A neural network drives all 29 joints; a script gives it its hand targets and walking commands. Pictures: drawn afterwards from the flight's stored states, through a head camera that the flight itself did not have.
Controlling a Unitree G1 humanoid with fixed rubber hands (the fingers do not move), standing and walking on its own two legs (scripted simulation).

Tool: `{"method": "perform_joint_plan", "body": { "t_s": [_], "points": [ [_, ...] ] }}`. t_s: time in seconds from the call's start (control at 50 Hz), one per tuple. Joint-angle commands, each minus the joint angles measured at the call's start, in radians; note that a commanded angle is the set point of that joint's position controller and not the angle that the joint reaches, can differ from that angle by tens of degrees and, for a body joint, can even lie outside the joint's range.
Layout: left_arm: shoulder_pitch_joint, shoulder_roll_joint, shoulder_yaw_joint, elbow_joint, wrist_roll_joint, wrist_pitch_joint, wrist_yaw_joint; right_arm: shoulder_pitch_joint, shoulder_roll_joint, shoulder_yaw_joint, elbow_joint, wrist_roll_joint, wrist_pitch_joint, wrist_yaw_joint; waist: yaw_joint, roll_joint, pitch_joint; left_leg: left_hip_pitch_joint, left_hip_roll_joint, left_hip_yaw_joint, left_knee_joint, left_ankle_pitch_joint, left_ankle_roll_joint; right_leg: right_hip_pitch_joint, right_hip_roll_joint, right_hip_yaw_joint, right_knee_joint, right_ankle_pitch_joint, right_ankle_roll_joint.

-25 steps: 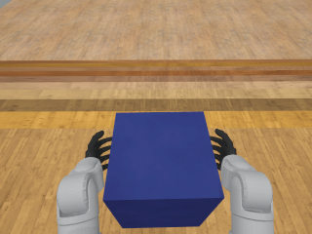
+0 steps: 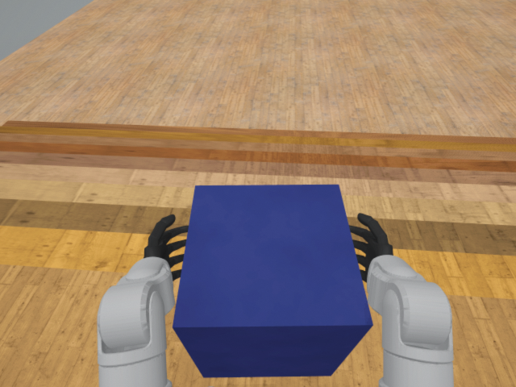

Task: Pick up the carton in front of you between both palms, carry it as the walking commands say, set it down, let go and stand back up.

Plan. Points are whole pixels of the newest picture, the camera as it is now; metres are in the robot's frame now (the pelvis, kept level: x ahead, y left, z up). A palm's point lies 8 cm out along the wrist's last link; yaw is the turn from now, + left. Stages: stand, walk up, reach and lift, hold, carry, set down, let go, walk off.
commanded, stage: carry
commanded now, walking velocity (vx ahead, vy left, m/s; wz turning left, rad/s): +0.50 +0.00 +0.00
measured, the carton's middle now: (267, 286) +0.28 +0.00 +0.02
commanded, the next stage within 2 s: none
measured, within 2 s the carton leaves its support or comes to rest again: neither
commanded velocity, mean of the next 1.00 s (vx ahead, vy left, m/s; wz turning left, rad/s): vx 0.50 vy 0.00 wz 0.00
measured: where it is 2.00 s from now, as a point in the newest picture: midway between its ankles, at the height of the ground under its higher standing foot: (262, 211)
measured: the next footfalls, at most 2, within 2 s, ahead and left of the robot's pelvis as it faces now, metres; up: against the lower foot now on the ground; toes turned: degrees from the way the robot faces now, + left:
left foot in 0.06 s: +0.23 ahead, +0.10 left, +0.00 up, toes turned +10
right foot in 0.54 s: +0.52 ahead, -0.10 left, +0.00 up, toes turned -8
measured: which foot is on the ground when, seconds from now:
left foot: up 0.00-0.04, down 0.06-0.56, up 0.58-0.98, down 1.00-1.00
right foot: down 0.00-0.08, up 0.10-0.52, down 0.54-1.00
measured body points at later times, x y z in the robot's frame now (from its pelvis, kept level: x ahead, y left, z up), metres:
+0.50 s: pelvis +0.32 +0.00 -0.01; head +0.34 +0.00 +0.44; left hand +0.68 +0.14 +0.11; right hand +0.66 -0.17 +0.11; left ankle +0.19 +0.09 -0.73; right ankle +0.46 -0.10 -0.71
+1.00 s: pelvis +0.63 -0.02 -0.03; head +0.69 -0.01 +0.41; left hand +1.02 +0.13 +0.08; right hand +1.02 -0.18 +0.08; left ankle +0.72 +0.06 -0.73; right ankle +0.49 -0.09 -0.73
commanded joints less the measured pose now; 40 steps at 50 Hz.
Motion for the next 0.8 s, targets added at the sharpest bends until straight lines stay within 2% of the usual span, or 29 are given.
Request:
{"method": "perform_joint_plan", "body": {
  "t_s": [0.0,0.02,0.04,0.06,0.08,0.1,0.12,0.14,0.16,0.18,0.24,0.32,0.38,0.44,0.46,0.48,0.5,0.52,0.54,0.56,0.58,0.6,0.62,0.64,0.66,0.74,0.78],
  "points": [
    [-0.438,-0.835,-0.701,-0.041,-0.400,0.018,-0.275,-0.466,0.870,0.708,-0.011,0.395,0.001,0.235,-0.004,-0.151,-0.139,0.202,-0.082,0.089,-0.062,0.011,0.026,0.037,-0.203,0.013,0.141,0.966,-0.057],
    [-0.451,-0.833,-0.703,-0.046,-0.399,0.019,-0.275,-0.461,0.872,0.706,-0.001,0.396,-0.001,0.239,-0.024,-0.136,-0.194,0.371,-0.122,0.129,-0.108,-0.014,0.030,-0.010,-0.173,-0.042,0.296,0.989,-0.033],
    [-0.473,-0.834,-0.710,-0.050,-0.398,0.018,-0.276,-0.480,0.868,0.704,-0.001,0.399,-0.003,0.243,-0.044,-0.087,-0.263,0.582,-0.055,0.048,-0.105,-0.070,0.034,-0.151,-0.152,-0.042,0.481,0.796,-0.008],
    [-0.508,-0.842,-0.721,-0.057,-0.407,0.022,-0.275,-0.484,0.862,0.695,0.016,0.390,-0.007,0.247,-0.055,0.106,-0.379,0.818,0.238,-0.405,-0.146,-0.250,0.155,-0.410,-0.083,-0.010,0.783,0.484,0.026],
    [-0.530,-0.845,-0.732,-0.058,-0.414,0.020,-0.276,-0.494,0.878,0.698,0.045,0.399,-0.017,0.249,-0.053,0.315,-0.384,0.914,0.362,-0.741,-0.312,-0.185,0.263,-0.668,0.060,0.059,1.009,-0.036,0.044],
    [-0.552,-0.870,-0.738,-0.042,-0.418,0.009,-0.275,-0.513,0.894,0.709,0.029,0.420,-0.023,0.252,-0.047,0.241,-0.359,0.901,0.361,-0.662,-0.298,-0.080,0.261,-0.748,-0.007,0.165,1.129,-0.060,0.014],
    [-0.568,-0.885,-0.735,-0.042,-0.420,-0.005,-0.275,-0.546,0.923,0.723,0.018,0.434,-0.035,0.254,-0.054,0.162,-0.356,0.842,0.325,-0.568,-0.267,0.020,0.236,-0.763,-0.043,0.187,1.141,-0.032,-0.007],
    [-0.585,-0.906,-0.741,-0.033,-0.423,-0.018,-0.272,-0.586,0.940,0.736,0.004,0.445,-0.045,0.255,-0.051,0.060,-0.336,0.767,0.305,-0.473,-0.258,0.078,0.198,-0.753,-0.078,0.194,1.088,0.014,-0.014],
    [-0.595,-0.914,-0.744,-0.025,-0.422,-0.030,-0.268,-0.623,0.951,0.751,-0.008,0.456,-0.054,0.255,-0.046,0.039,-0.330,0.707,0.282,-0.405,-0.270,0.049,0.164,-0.733,-0.099,0.197,1.019,0.050,-0.014],
    [-0.603,-0.917,-0.751,-0.015,-0.417,-0.042,-0.262,-0.651,0.953,0.764,-0.008,0.466,-0.063,0.255,-0.044,0.056,-0.338,0.675,0.264,-0.350,-0.278,0.010,0.145,-0.708,-0.100,0.185,0.969,0.073,-0.012],
    [-0.615,-0.899,-0.756,0.021,-0.395,-0.071,-0.242,-0.686,0.914,0.777,0.013,0.478,-0.085,0.256,-0.045,0.106,-0.319,0.628,0.233,-0.256,-0.304,-0.031,0.146,-0.708,-0.085,0.132,0.834,0.095,0.000],
    [-0.717,-0.836,-0.741,0.065,-0.389,-0.081,-0.215,-0.778,0.839,0.755,0.076,0.485,-0.095,0.249,-0.056,0.136,-0.247,0.632,0.188,-0.166,-0.286,0.064,0.151,-0.758,-0.072,0.076,0.608,0.206,0.008],
    [-0.854,-0.781,-0.711,0.106,-0.417,-0.071,-0.199,-0.892,0.782,0.713,0.122,0.489,-0.087,0.228,-0.066,0.149,-0.216,0.625,0.164,-0.117,-0.227,0.141,0.145,-0.728,-0.042,0.037,0.487,0.281,-0.016],
    [-0.960,-0.748,-0.661,0.184,-0.445,-0.045,-0.189,-0.972,0.740,0.649,0.205,0.481,-0.064,0.202,-0.069,0.167,-0.195,0.631,0.166,-0.103,-0.167,0.190,0.125,-0.661,-0.019,0.021,0.396,0.306,-0.050],
    [-0.996,-0.739,-0.637,0.214,-0.447,-0.037,-0.187,-1.012,0.734,0.628,0.234,0.479,-0.057,0.195,-0.059,0.163,-0.189,0.633,0.170,-0.096,-0.129,0.248,0.110,-0.624,-0.006,0.019,0.356,0.298,-0.062],
    [-1.021,-0.734,-0.610,0.254,-0.449,-0.029,-0.185,-1.053,0.729,0.607,0.265,0.477,-0.049,0.187,-0.035,0.155,-0.203,0.631,0.157,-0.068,-0.047,0.342,0.087,-0.545,0.019,-0.007,0.301,0.282,-0.074],
    [-1.033,-0.730,-0.579,0.300,-0.446,-0.023,-0.184,-1.095,0.731,0.589,0.300,0.476,-0.041,0.181,0.012,0.111,-0.267,0.597,0.123,-0.014,0.123,0.404,0.057,-0.361,0.063,-0.046,0.251,0.276,-0.079],
    [-1.057,-0.724,-0.545,0.341,-0.444,-0.019,-0.185,-1.135,0.735,0.569,0.333,0.476,-0.035,0.176,0.049,0.014,-0.361,0.475,0.084,-0.008,0.343,0.222,0.027,-0.140,-0.042,0.094,0.256,0.232,-0.082],
    [-1.096,-0.701,-0.508,0.381,-0.441,-0.016,-0.186,-1.181,0.764,0.558,0.363,0.487,-0.025,0.173,0.052,-0.210,-0.456,0.206,-0.048,-0.039,0.598,-0.102,-0.010,0.081,-0.296,0.556,0.207,0.229,-0.180],
    [-1.149,-0.723,-0.498,0.413,-0.455,-0.018,-0.190,-1.233,0.779,0.542,0.380,0.489,-0.023,0.168,0.065,-0.349,-0.464,-0.054,-0.166,-0.130,0.781,-0.490,-0.013,0.213,-0.347,0.782,0.108,0.257,-0.271],
    [-1.205,-0.764,-0.487,0.417,-0.475,-0.021,-0.196,-1.299,0.816,0.525,0.400,0.491,-0.026,0.162,0.065,-0.291,-0.441,-0.141,-0.105,-0.209,0.882,-0.481,0.019,0.217,-0.341,0.706,0.150,0.349,-0.269],
    [-1.260,-0.825,-0.493,0.411,-0.501,-0.023,-0.203,-1.322,0.846,0.507,0.415,0.489,-0.029,0.156,0.068,-0.183,-0.428,-0.179,-0.075,-0.220,0.888,-0.459,0.039,0.185,-0.311,0.612,0.204,0.490,-0.243],
    [-1.322,-0.875,-0.498,0.390,-0.525,-0.028,-0.208,-1.345,0.882,0.494,0.424,0.491,-0.032,0.150,0.062,-0.084,-0.419,-0.175,-0.045,-0.224,0.823,-0.411,0.045,0.139,-0.289,0.525,0.233,0.584,-0.207],
    [-1.383,-0.921,-0.503,0.367,-0.547,-0.031,-0.212,-1.360,0.914,0.480,0.427,0.488,-0.035,0.144,0.048,-0.058,-0.422,-0.150,-0.022,-0.236,0.731,-0.369,0.043,0.095,-0.271,0.466,0.232,0.595,-0.181],
    [-1.423,-0.958,-0.504,0.355,-0.564,-0.032,-0.213,-1.375,0.935,0.468,0.423,0.481,-0.035,0.137,0.041,-0.069,-0.429,-0.117,-0.016,-0.227,0.661,-0.347,0.033,0.076,-0.267,0.426,0.233,0.627,-0.168],
    [-1.428,-1.011,-0.488,0.317,-0.563,-0.026,-0.211,-1.336,0.974,0.448,0.414,0.447,-0.036,0.120,0.052,-0.094,-0.445,-0.115,-0.037,-0.171,0.448,-0.339,0.016,0.111,-0.255,0.350,0.247,0.794,-0.198],
    [-1.399,-1.015,-0.493,0.293,-0.547,-0.021,-0.210,-1.310,0.981,0.456,0.392,0.429,-0.036,0.118,0.058,-0.099,-0.446,-0.098,-0.059,-0.139,0.324,-0.249,0.018,0.125,-0.226,0.296,0.260,0.888,-0.185]
  ]
}}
